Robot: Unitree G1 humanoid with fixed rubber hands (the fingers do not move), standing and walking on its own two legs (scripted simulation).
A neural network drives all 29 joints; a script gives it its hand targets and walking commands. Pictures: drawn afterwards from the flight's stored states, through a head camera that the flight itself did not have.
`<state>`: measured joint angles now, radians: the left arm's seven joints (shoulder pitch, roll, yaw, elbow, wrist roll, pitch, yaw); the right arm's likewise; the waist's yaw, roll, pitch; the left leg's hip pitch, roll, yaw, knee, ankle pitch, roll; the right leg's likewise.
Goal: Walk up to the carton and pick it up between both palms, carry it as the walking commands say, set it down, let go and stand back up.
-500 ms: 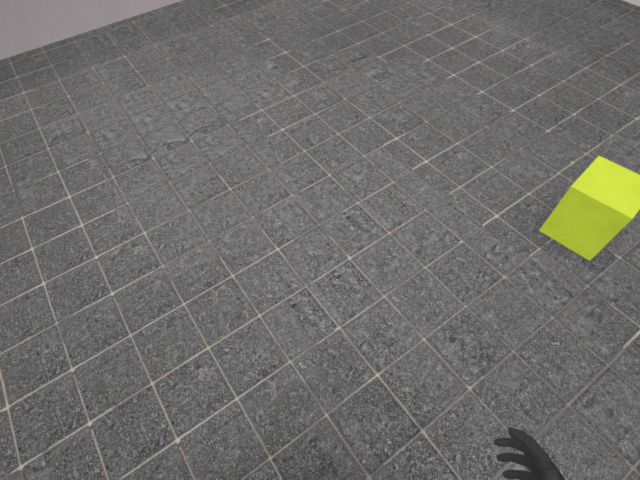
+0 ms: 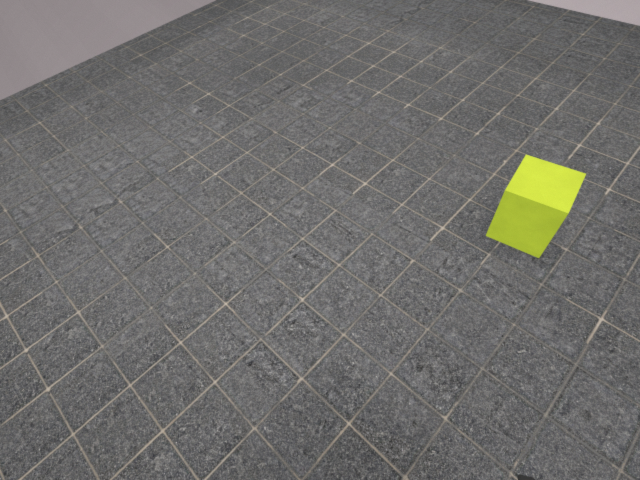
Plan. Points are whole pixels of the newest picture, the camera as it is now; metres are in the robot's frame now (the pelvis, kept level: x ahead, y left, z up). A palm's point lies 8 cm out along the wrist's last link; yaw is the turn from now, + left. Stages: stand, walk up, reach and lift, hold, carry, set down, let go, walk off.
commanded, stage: walk up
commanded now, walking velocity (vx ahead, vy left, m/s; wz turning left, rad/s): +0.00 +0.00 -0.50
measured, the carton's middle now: (532, 206) +1.07 -0.67 -0.64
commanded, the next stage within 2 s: none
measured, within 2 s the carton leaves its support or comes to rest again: neither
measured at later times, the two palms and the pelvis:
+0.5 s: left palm (221, 400) +0.26 +0.19 -0.12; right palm out of the picture +0.12 -0.32 -0.12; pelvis +0.14 -0.05 +0.00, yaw -11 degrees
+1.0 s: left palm (322, 285) +0.46 +0.04 -0.13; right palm out of the picture +0.47 -0.50 -0.09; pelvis +0.40 -0.21 +0.00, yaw -25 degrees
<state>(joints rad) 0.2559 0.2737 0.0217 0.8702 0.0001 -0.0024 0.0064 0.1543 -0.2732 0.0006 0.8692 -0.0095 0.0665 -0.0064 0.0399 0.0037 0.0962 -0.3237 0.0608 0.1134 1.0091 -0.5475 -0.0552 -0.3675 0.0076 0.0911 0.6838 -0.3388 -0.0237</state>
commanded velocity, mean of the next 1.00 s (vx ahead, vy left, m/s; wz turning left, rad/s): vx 0.47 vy -0.12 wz -0.47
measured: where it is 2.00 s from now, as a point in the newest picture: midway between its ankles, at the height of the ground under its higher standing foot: (489, 317)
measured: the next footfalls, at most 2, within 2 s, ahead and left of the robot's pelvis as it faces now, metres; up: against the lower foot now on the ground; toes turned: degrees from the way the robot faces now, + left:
left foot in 0.26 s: +0.08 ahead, +0.13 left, +0.00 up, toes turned +0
right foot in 0.60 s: +0.23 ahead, -0.29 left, +0.00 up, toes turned -12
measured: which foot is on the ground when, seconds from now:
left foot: up 0.00-0.24, down 0.26-0.62, up 0.64-0.88, down 0.90-1.00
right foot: down 0.00-0.24, up 0.26-0.58, down 0.60-0.90, up 0.92-1.00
